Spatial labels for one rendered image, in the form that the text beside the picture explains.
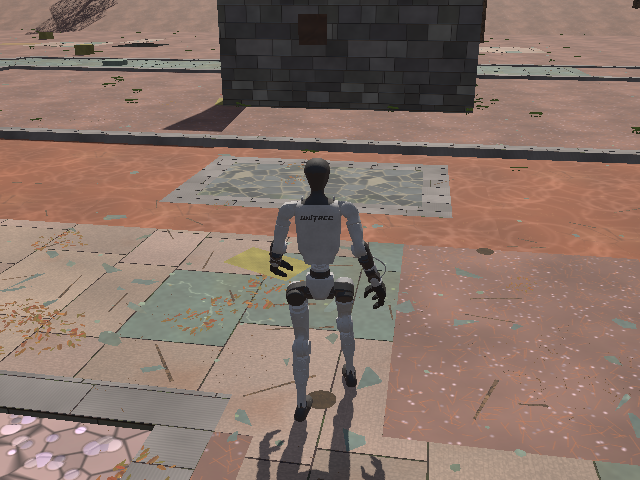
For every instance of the robot left upper arm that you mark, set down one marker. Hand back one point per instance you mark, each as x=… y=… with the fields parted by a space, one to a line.
x=286 y=212

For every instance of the robot left hand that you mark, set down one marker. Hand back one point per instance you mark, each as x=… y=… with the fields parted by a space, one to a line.
x=284 y=264

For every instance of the robot left foot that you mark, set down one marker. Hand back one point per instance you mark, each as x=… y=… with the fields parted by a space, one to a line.
x=301 y=413

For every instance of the robot torso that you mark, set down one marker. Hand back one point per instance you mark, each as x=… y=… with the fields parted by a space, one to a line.
x=318 y=229

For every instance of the robot right hand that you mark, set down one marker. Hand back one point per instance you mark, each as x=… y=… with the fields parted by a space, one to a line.
x=380 y=293

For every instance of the robot right forearm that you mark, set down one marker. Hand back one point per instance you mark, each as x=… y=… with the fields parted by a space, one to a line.
x=370 y=268

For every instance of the robot left forearm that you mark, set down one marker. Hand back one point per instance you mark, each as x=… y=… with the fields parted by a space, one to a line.
x=275 y=259

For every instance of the robot right upper arm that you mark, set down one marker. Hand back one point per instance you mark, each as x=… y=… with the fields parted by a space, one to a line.
x=350 y=211

